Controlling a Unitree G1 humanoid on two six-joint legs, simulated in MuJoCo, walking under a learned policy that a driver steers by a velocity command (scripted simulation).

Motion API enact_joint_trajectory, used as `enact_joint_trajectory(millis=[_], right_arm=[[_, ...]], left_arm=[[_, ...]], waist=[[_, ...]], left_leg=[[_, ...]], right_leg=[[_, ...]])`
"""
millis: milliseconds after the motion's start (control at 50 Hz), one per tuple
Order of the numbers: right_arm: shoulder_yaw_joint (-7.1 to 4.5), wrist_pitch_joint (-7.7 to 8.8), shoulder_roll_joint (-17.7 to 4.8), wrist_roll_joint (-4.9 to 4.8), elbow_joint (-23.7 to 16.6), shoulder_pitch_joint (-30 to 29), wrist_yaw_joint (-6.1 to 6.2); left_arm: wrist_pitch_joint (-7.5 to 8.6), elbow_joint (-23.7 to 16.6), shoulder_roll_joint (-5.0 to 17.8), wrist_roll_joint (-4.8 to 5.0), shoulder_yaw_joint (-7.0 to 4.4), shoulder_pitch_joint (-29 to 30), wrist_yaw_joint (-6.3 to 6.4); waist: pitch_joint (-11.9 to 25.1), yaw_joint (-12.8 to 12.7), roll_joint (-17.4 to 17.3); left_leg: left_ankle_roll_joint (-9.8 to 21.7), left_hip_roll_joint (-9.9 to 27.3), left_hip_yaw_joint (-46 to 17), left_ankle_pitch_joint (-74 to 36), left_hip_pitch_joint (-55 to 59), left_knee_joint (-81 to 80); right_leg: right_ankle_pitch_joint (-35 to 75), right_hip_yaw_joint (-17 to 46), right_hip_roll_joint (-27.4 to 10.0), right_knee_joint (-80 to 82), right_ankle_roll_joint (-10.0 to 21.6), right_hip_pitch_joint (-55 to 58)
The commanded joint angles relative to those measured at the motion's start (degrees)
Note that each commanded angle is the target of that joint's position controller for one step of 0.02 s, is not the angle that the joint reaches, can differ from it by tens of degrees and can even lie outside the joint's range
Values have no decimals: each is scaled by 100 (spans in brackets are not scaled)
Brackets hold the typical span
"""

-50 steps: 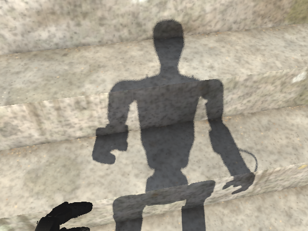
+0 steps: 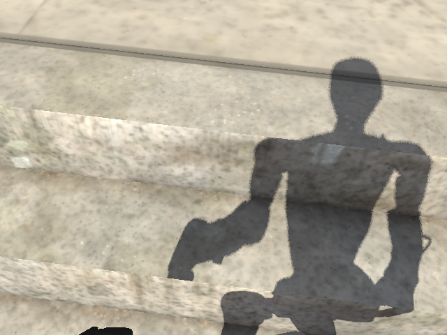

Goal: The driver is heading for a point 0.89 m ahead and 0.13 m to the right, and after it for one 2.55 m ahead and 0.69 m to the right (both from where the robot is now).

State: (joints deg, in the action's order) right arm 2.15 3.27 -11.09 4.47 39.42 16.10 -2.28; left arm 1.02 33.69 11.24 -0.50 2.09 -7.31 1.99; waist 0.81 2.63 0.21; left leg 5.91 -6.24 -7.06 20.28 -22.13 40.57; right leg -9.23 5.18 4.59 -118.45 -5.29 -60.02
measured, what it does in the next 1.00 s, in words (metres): climbs: right foot, then left foot 0.20 m higher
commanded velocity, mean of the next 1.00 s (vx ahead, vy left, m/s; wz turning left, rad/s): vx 0.09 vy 0.00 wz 0.08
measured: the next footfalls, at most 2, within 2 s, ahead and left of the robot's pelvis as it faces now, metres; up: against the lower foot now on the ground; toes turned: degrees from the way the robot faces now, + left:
right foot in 0.28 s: +0.08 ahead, -0.17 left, +0.00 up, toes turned +5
left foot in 0.86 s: +0.31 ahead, +0.15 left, +0.21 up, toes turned +9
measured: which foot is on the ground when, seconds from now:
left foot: down 0.00-0.40, up 0.42-0.84, down 0.86-1.00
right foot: up 0.00-0.26, down 0.28-0.92, up 0.94-1.00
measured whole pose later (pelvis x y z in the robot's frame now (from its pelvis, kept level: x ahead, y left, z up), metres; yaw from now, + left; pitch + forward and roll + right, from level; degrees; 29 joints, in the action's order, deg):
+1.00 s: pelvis +0.18 +0.03 +0.11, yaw +3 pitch +9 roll +3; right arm 3.3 0.6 -8.4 2.4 44.5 -0.8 -2.9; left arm 4.5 57.0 14.4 -1.6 -3.7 -18.2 -6.4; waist 6.1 2.0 3.1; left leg 3.3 1.8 7.9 23.8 -53.5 68.0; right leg 0.8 13.6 0.9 -84.1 4.1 -36.6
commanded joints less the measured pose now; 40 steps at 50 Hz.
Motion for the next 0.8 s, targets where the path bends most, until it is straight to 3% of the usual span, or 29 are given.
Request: enact_joint_trajectory(millis=[20, 60, 100, 160, 180, 220, 240, 260, 280, 300, 320, 340, 360, 400, 440, 460, 480, 500, 520, 560, 600, 620, 640, 660, 700, 740, 760, 780, 800], right_arm=[[-107, 244, -688, -140, -259, 192, -66], [-65, 318, -612, -278, -379, 149, 47], [-58, 367, -606, -377, -439, 104, 124], [-156, 400, -872, -471, -564, -500, 213], [-258, 385, -1127, -457, -523, -547, 191], [-340, 256, -1252, -354, -518, -967, 74], [-345, 145, -1220, -410, -354, -1003, 4], [-345, 0, -1165, -485, -170, -766, -91], [-404, -141, -1241, -399, 163, -72, -171], [-335, -220, -824, -272, 477, 1226, -244], [-250, -274, -611, -340, 685, 1487, -322], [-201, -392, -457, -447, 710, 1057, -376], [-210, -507, -404, -484, 562, 343, -408], [-367, -569, -767, -281, 346, -309, -248], [-480, -446, -913, -314, 285, -805, -57], [-544, -354, -938, -368, 263, -1052, 92], [-607, -265, -951, -403, 239, -1226, 204], [-601, -197, -823, -507, 118, -1539, 271], [-568, -153, -613, -479, 110, -1345, 197], [-584, -126, -569, -433, 140, -1039, 50], [-437, -217, -345, -463, -115, -1433, 44], [-327, -281, -191, -451, -220, -1548, 64], [-112, -201, 629, -15, -411, -1402, 275], [-84, -189, 547, -28, -568, -1598, 343], [-102, -256, 354, -174, -990, -2171, 486], [-42, -292, 251, -222, -1418, -2579, 478], [43, -288, 322, -261, -1658, -2829, 432], [290, -622, 237, -260, -1925, -3982, 20], [460, -929, 515, -166, -1944, -4113, -252]], left_arm=[[92, -565, 665, -24, -315, 453, 72], [55, -559, 747, -91, -372, 506, 54], [46, -619, 573, -147, -330, 707, -39], [-55, -507, 249, -307, -270, 389, -269], [-172, -421, 231, -313, -297, -7, -310], [-334, -191, 336, -191, -338, -586, -486], [-326, -83, 311, -165, -314, -669, -602], [-274, 21, 388, -152, -318, -435, -648], [-244, 240, 472, -208, -332, -505, -619], [-153, 358, 907, -215, -441, -756, -649], [-87, 155, 654, -211, -374, -120, -725], [-79, 20, 237, -182, -262, 261, -841], [-85, 237, 196, -102, -268, -150, -933], [-242, 565, 930, -126, -537, -862, -923], [-229, 784, 1267, -254, -676, -1465, -707], [-188, 895, 1126, -325, -642, -1958, -596], [-51, 1074, 937, -423, -545, -2269, -542], [-63, 1315, 474, -734, -349, -2361, -609], [-43, 1440, 158, -784, -205, -2180, -760], [11, 1569, -249, -643, -39, -1766, -829], [41, 2019, -162, -522, -39, -2283, -740], [70, 2198, -211, -578, -20, -2392, -699], [445, 2334, 310, 42, -401, -2363, -168], [573, 2407, 204, 83, -301, -2315, 2], [663, 2543, 129, -7, -293, -2466, 88], [538, 2623, 125, 33, -323, -2506, 128], [407, 2734, -46, 140, -282, -2600, 184], [386, 3226, -101, -761, -118, -3797, -149], [344, 2929, 487, -519, -352, -2917, -658]], waist=[[578, -63, -416], [588, 11, -601], [606, 42, -568], [521, -326, -493], [568, -466, -729], [590, -592, -654], [648, -618, -425], [734, -499, -31], [895, -197, -397], [1855, 455, 152], [1632, 644, 338], [1191, 577, 175], [570, 254, 187], [131, -238, 353], [-30, -806, 610], [-77, -1133, 914], [-100, -1092, 1031], [20, -1034, 856], [9, -789, 908], [-65, -517, 43], [281, -486, 733], [177, -455, 642], [-534, -156, -89], [-657, -102, -245], [-812, -315, 295], [-797, -396, 465], [-925, -419, 541], [1610, -726, 635], [517, -359, 891]], left_leg=[[1499, 1572, -1952, -4005, 1445, -896], [1412, 1569, -1749, -4489, 1606, -812], [1343, 1582, -1774, -4810, 1652, -886], [1049, 1404, -1629, -4832, 761, -1261], [1158, 1689, -1933, -5571, 731, -1332], [1091, 1883, -1945, -6523, 982, -1317], [1065, 1796, -1843, -6348, 1397, -1129], [955, 1338, -1458, -6493, 2100, -756], [779, 1172, -1267, -6488, 2450, -554], [195, 724, -846, -5087, 1728, -353], [-298, 464, -528, -3002, 604, -597], [-541, 458, -388, -1306, 889, -1258], [-629, 366, -258, -601, 912, -1406], [-736, 133, 120, 603, 280, -968], [-612, 283, -5, 471, -1847, -12], [-523, 344, -225, 528, -2617, 1451], [-317, 127, -557, 394, -3245, 3900], [110, -263, -892, -550, -3848, 5653], [430, -372, -813, -984, -4265, 6703], [589, -228, -685, -1297, -4701, 6460], [647, -6, -145, 72, -5296, 8168], [726, 123, -234, 351, -5950, 8640], [146, 348, 278, 691, -5544, 8742], [-59, 639, 468, 611, -5428, 8472], [-159, 875, 666, 773, -5913, 8806], [-159, 1280, 936, 1015, -5916, 7516], [-53, 1485, 939, 932, -5236, 6332], [658, 1236, 458, 894, -5560, 5099], [533, 1015, 904, 3973, -4809, 3772]], right_leg=[[-205, 0, -160, -143, -125, -676], [-411, -193, -228, 350, -245, -498], [-663, -380, -329, 1590, -234, -47], [-561, -743, -488, 4920, -157, 2050], [-787, -612, -501, 5653, -85, 2695], [-292, -546, -510, 7560, 123, 3749], [430, -703, -392, 8788, 191, 4009], [1109, -1122, -60, 10243, 359, 3932], [1447, -895, -165, 10834, 565, 4345], [4672, -185, -1056, 9175, 1465, 6022], [4972, -87, -1293, 8695, 1622, 6516], [3175, -277, -1197, 8739, 1273, 5646], [1273, -171, -1068, 9233, 1060, 4965], [-1779, 792, -1432, 10257, 1383, 4962], [-3026, 2153, -2215, 10804, 2007, 6348], [-3074, 2902, -2709, 11032, 2392, 6592], [-2919, 3137, -2862, 11019, 2590, 6381], [-2377, 2474, -2517, 10665, 2517, 6065], [-1847, 1744, -2300, 10543, 2379, 5781], [-333, 797, -1991, 10428, 2251, 5699], [1133, 765, -2206, 10485, 2454, 6020], [1308, 762, -2321, 10524, 2387, 6161], [1631, 173, -2175, 10507, 1934, 5895], [1921, 87, -2107, 10661, 1891, 5403], [2128, 73, -2239, 11046, 1889, 5588], [1326, -284, -1893, 11347, 1714, 5783], [1970, -384, -1660, 11533, 1637, 5404], [1852, 679, -1908, 10796, 1628, 5843], [1997, 552, -2283, 11870, 2031, 4890]])
Velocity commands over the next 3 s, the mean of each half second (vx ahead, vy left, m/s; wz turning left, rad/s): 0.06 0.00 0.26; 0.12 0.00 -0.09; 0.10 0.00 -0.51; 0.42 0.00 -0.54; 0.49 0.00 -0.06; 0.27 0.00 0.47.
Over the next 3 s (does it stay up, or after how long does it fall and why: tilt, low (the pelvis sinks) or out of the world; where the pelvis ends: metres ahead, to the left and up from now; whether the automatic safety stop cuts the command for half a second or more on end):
stays up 0.78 -0.25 0.63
